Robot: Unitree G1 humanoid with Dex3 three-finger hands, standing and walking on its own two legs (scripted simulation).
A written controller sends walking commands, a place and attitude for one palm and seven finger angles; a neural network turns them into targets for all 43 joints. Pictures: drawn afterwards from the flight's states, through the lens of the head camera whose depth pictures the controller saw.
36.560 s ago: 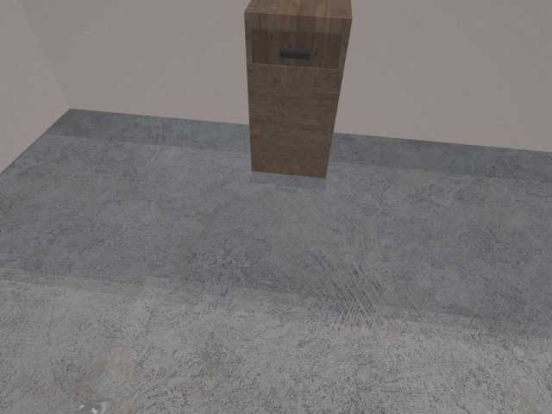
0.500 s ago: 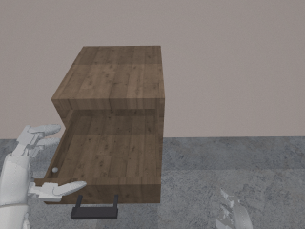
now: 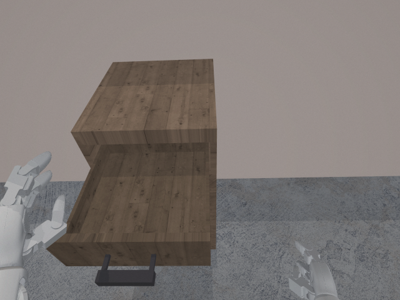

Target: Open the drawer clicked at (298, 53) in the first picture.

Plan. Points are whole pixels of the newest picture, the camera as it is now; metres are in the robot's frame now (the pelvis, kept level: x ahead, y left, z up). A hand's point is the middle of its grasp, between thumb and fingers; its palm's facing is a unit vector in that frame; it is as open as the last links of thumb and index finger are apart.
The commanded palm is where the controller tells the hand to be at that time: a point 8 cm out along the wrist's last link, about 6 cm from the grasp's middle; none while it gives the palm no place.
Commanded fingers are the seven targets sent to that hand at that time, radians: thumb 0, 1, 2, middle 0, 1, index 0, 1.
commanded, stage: draw the hand back to the body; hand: left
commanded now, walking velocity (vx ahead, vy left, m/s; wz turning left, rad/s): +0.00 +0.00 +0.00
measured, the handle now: (128, 268) +0.20 +0.20 -0.09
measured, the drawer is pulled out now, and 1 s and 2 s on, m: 0.30 0.30 0.30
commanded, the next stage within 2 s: step back with the hand held close in 0.14 s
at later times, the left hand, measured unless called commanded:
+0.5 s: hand (56, 233) +0.17 +0.24 +0.14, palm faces +0.28 -0.82 -0.49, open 7.4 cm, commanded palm +0.11 +0.29 +0.17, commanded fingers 0.00 0.90 0.90 -0.20 -0.30 -0.20 -0.30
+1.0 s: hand (14, 280) +0.10 +0.26 +0.15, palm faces +0.34 -0.83 -0.44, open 7.4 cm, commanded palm +0.04 +0.30 +0.17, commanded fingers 0.00 0.90 0.90 -0.20 -0.30 -0.20 -0.30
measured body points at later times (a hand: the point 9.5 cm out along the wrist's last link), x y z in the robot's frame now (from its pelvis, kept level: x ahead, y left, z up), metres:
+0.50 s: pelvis -0.02 +0.01 +0.00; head +0.02 +0.00 +0.45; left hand +0.15 +0.28 +0.17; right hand +0.18 -0.23 -0.09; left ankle -0.01 +0.13 -0.74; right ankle -0.04 -0.10 -0.74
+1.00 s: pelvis -0.08 +0.02 -0.02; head -0.05 +0.04 +0.43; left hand +0.08 +0.30 +0.17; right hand +0.12 -0.21 -0.08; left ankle -0.01 +0.13 -0.74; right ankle -0.04 -0.10 -0.74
